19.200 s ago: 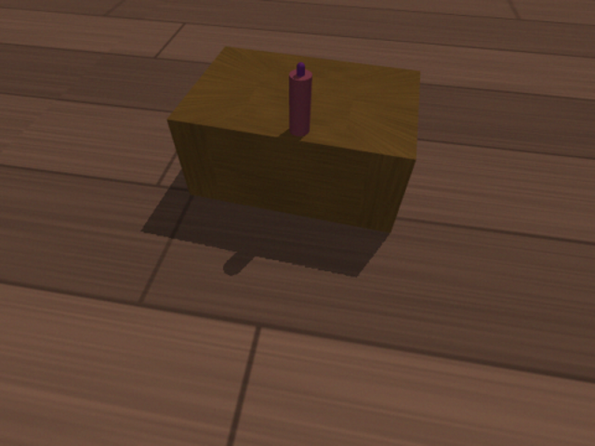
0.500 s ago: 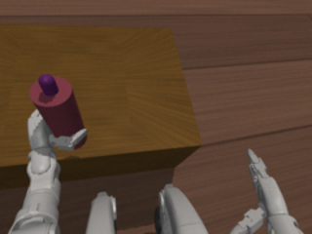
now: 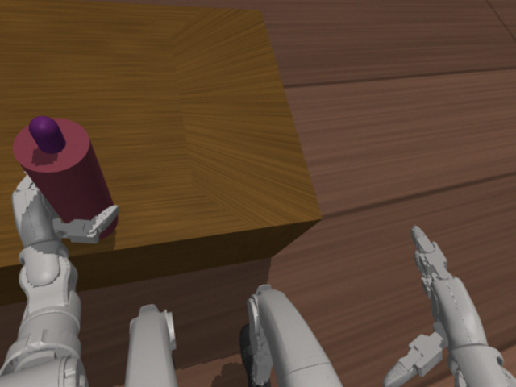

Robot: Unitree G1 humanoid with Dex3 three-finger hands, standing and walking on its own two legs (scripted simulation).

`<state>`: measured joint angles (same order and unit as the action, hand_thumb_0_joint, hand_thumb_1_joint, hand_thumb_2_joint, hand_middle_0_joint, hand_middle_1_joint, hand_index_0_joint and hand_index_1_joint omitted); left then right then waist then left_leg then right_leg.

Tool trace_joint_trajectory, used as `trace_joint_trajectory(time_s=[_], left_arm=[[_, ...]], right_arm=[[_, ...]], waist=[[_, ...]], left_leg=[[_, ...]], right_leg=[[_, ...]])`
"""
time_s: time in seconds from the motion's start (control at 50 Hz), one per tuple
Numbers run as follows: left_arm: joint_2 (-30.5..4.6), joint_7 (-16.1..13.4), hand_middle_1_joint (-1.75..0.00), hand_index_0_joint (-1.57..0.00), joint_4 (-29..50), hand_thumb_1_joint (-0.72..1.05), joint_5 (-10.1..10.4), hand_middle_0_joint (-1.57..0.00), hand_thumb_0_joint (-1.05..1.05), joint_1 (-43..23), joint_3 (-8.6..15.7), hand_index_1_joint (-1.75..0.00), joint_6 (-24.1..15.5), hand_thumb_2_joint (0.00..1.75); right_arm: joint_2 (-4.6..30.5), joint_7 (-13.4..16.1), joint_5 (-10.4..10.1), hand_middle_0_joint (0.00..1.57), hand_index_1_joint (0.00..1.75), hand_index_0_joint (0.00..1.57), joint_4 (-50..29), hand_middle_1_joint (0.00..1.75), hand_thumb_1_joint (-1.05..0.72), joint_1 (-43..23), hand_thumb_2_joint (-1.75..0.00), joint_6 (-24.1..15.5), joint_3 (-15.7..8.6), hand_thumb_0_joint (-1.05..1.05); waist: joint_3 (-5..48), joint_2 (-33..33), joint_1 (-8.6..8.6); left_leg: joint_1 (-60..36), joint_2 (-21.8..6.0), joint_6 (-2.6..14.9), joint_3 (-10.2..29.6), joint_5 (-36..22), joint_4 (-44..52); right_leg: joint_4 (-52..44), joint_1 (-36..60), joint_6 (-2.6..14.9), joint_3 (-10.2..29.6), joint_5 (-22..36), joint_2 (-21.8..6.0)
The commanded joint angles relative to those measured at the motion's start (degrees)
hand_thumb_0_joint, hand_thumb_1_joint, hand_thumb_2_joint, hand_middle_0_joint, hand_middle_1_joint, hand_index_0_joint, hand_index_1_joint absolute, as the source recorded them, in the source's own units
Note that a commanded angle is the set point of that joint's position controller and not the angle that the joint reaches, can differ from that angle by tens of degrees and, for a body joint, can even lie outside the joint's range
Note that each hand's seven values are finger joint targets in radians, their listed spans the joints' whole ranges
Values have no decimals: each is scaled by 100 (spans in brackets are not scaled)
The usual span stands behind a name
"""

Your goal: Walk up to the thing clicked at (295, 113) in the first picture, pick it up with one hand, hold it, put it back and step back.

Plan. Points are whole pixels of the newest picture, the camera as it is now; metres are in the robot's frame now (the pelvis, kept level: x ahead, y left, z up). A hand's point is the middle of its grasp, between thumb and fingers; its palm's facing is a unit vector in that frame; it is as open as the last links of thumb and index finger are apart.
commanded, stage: lower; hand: left
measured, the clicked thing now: (74, 183) +0.43 +0.19 -0.02
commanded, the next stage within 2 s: loosen in 0.32 s
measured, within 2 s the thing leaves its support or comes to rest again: neither
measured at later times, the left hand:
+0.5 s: hand (83, 214) +0.41 +0.20 -0.10, palm faces +0.21 -0.98 -0.04, open 10.4 cm
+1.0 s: hand (80, 191) +0.44 +0.20 -0.07, palm faces +0.21 -0.98 -0.01, open 14.8 cm
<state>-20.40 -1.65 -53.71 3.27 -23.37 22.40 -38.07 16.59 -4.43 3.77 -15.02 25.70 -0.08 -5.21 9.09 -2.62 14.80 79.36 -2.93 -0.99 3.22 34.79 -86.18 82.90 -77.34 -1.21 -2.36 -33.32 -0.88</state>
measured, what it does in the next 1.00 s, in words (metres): stands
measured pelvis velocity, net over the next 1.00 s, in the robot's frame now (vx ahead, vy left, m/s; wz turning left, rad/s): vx -0.01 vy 0.01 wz -0.01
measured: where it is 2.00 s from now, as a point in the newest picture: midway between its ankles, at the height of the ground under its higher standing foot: outside the picture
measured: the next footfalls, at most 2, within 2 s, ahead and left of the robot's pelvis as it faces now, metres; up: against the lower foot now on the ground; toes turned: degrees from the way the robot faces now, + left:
none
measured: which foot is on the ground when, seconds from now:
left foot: down 0.00-1.00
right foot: down 0.00-1.00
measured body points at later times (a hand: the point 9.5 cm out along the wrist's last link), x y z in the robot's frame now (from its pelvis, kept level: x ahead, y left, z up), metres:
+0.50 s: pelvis +0.00 +0.01 -0.02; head +0.16 +0.08 +0.39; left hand +0.39 +0.25 -0.09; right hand +0.18 -0.25 +0.06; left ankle +0.04 +0.13 -0.57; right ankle +0.05 -0.14 -0.57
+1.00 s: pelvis -0.01 +0.01 -0.02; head +0.15 +0.07 +0.39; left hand +0.42 +0.25 -0.07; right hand +0.16 -0.26 +0.06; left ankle +0.04 +0.13 -0.57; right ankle +0.05 -0.14 -0.57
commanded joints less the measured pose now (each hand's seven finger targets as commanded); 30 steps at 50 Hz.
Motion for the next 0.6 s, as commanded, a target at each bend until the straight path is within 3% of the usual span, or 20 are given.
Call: trace_joint_trajectory(time_s=[0.0,0.02,0.06,0.08,0.12,0.16,0.2,0.24,0.26,0.32,0.34,0.36,0.4,0.42,0.44,0.46,0.48,0.52,0.58], left_arm=[[-992,5,-131,-122,1747,26,197,-120,0,-1888,56,-132,-823,123],[-1242,-29,-130,-121,2081,26,193,-119,0,-2119,192,-131,-868,122],[-1358,-35,-131,-122,2318,25,158,-120,0,-2134,208,-132,-891,122],[-1210,-30,-132,-122,2201,26,164,-121,0,-1937,103,-133,-858,123],[-1201,-63,-130,-121,2135,24,178,-120,0,-1790,182,-131,-821,122],[-1078,-95,-130,-119,2218,25,227,-118,0,-1784,153,-130,-822,122],[-1161,-153,-131,-121,2448,24,181,-119,0,-1844,151,-132,-840,123],[-1077,-177,-132,-120,2086,24,144,-118,0,-1542,152,-132,-788,124],[-1183,-180,-130,-118,2439,23,134,-117,0,-1784,154,-131,-839,124],[-1213,-207,-131,-120,2380,24,104,-119,0,-1882,188,-132,-865,124],[-918,-189,-132,-121,1961,22,110,-119,0,-1615,37,-132,-813,123],[-876,-189,-131,-120,1990,21,112,-118,0,-1699,-2,-132,-826,123],[-1203,-217,-130,-119,2241,23,84,-117,0,-1995,153,-131,-896,123],[-1197,-216,-128,-125,2140,27,44,-121,0,-1925,151,-125,-893,115],[-1227,-208,-120,-120,2220,19,28,-114,0,-2003,126,-117,-903,107],[-875,-167,-112,-115,1791,11,71,-109,0,-1698,-25,-109,-852,99],[-962,-157,-106,-110,2114,4,96,-104,0,-1989,-17,-102,-887,91],[-1142,-164,-95,-103,2061,-7,75,-97,0,-2071,88,-91,-874,75],[-1175,-173,-82,-95,2161,-28,70,-89,0,-2093,111,-77,-863,53]], right_arm=[[996,114,-28,5,5,5,-1211,5,55,282,-5,-329,-774,0],[1063,121,-37,5,5,5,-1142,5,56,290,-5,-317,-819,0],[1047,118,-36,5,5,5,-1206,5,55,340,-5,-308,-845,0],[1095,125,-39,5,5,5,-1337,5,55,391,-5,-313,-909,0],[1060,111,-49,5,5,5,-1245,5,55,414,-5,-300,-840,0],[1102,120,-66,5,5,5,-1264,5,56,351,-5,-284,-911,0],[1050,108,-64,5,5,5,-1370,5,56,411,-5,-280,-912,0],[1099,110,-85,5,5,5,-1392,5,56,411,-5,-241,-951,0],[1083,112,-84,5,5,5,-1357,5,56,383,-5,-241,-950,0],[1058,111,-88,5,5,5,-1447,5,56,345,-5,-251,-923,0],[1042,110,-96,5,5,5,-1430,5,56,333,-5,-234,-914,0],[1055,97,-88,5,5,5,-1467,5,56,311,-5,-236,-905,0],[1075,104,-82,5,5,5,-1356,5,57,373,-5,-227,-927,0],[1117,101,-76,5,5,5,-1507,5,56,332,-4,-222,-971,0],[1092,99,-89,5,5,5,-1518,5,56,329,-4,-220,-968,0],[1104,99,-104,5,5,5,-1648,5,56,292,-4,-218,-973,0],[1120,103,-103,5,5,5,-1563,5,56,287,-4,-225,-971,0],[1123,105,-98,5,5,5,-1492,5,56,393,-4,-203,-970,0],[1090,99,-94,5,5,5,-1518,5,55,399,-4,-196,-974,0]], waist=[[3486,1624,-114],[3505,1831,-165],[3645,1951,-153],[3723,1950,-56],[3580,1940,-117],[3514,1943,-75],[3610,1972,-30],[3435,1885,-6],[3420,2005,-33],[3341,1953,-4],[3233,1836,72],[3232,1860,74],[3270,2014,27],[3350,1975,77],[3316,1934,57],[3221,1757,133],[3250,1939,95],[3335,2103,78],[3270,2008,85]], left_leg=[[-2334,260,76,-2,-2033,938],[-2518,250,35,44,-2105,987],[-2561,244,35,29,-2091,903],[-2611,238,40,32,-2249,844],[-2515,242,34,33,-2227,829],[-2534,231,29,64,-2292,825],[-2526,229,35,36,-2236,764],[-2444,223,27,57,-2138,797],[-2442,222,14,52,-2022,803],[-2372,220,6,75,-1819,815],[-2253,213,25,81,-1753,809],[-2295,206,13,100,-1815,811],[-2362,205,0,103,-1788,808],[-2334,208,15,89,-1772,763],[-2274,210,11,85,-1622,776],[-2228,201,14,120,-1585,808],[-2361,190,-19,143,-1556,857],[-2476,182,-30,142,-1664,843],[-2237,217,3,78,-1373,819]], right_leg=[[-752,1647,265,195,1956,179],[-653,1436,294,116,1930,199],[-590,1390,297,128,1915,198],[-575,1445,291,142,2066,192],[-527,1373,294,153,2039,198],[-468,1227,298,84,2036,214],[-439,1267,294,91,2020,218],[-411,1140,304,57,1910,221],[-415,1088,303,102,1811,210],[-362,1016,307,56,1658,219],[-376,936,300,36,1611,222],[-330,860,312,3,1636,232],[-281,751,324,-24,1593,239],[-288,794,318,-11,1586,230],[-304,829,312,23,1499,225],[-306,782,309,-25,1468,235],[-281,678,323,-38,1412,235],[-252,607,336,-61,1439,237],[-351,798,305,39,1322,213]])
